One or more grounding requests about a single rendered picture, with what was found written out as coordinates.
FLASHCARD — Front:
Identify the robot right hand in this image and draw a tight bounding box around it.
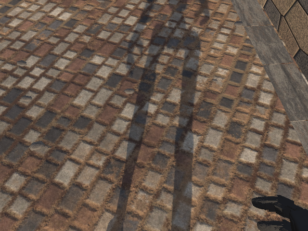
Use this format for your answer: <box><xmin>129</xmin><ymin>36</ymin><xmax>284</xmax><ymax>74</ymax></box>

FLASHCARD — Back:
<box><xmin>251</xmin><ymin>194</ymin><xmax>308</xmax><ymax>231</ymax></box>

